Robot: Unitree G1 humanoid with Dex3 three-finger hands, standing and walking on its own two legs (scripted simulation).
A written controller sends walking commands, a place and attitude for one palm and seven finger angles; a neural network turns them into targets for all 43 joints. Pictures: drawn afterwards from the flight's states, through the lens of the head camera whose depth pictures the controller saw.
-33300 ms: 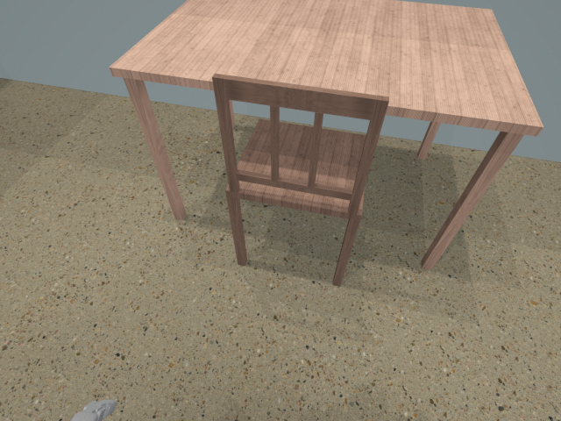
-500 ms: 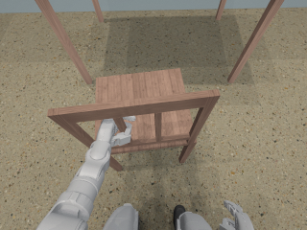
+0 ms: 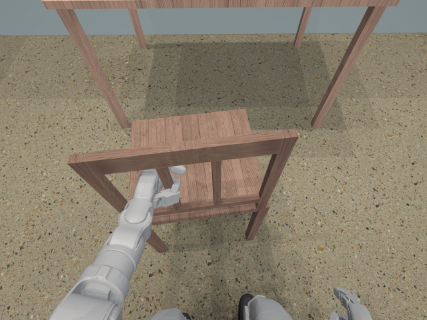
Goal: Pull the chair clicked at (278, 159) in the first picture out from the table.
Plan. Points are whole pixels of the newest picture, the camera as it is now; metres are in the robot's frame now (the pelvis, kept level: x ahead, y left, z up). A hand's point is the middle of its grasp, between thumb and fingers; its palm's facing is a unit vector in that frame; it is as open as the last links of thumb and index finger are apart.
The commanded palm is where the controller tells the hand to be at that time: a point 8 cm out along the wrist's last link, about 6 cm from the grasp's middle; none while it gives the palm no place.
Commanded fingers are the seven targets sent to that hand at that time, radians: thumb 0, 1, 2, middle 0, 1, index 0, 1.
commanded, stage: step backward, pulling the chair out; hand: left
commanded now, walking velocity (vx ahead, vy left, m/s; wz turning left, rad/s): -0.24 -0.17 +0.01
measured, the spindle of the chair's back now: (170, 189) +0.38 +0.11 -0.10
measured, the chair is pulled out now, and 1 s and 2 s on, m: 0.51 0.53 0.53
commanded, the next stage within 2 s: stop walking, hand still on the chair in 0.16 s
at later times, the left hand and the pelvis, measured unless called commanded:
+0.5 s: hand (174, 199) +0.34 +0.09 -0.05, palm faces -0.12 -0.98 -0.15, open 5.1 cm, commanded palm +0.33 +0.14 -0.03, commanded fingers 0.00 0.90 0.90 -0.50 -1.45 -0.50 -1.45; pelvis -0.01 +0.01 +0.00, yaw -1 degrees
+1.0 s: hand (173, 198) +0.34 +0.09 -0.05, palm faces -0.16 -0.98 -0.14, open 5.2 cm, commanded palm +0.33 +0.15 -0.03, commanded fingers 0.00 0.90 0.90 -0.50 -1.45 -0.50 -1.45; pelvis +0.03 +0.02 +0.01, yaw -1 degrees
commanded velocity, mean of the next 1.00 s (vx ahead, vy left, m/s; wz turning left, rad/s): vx -0.05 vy -0.02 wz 0.01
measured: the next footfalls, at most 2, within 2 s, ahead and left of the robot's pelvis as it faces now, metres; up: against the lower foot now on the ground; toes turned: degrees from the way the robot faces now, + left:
none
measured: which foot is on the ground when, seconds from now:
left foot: down 0.00-1.00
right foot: down 0.00-1.00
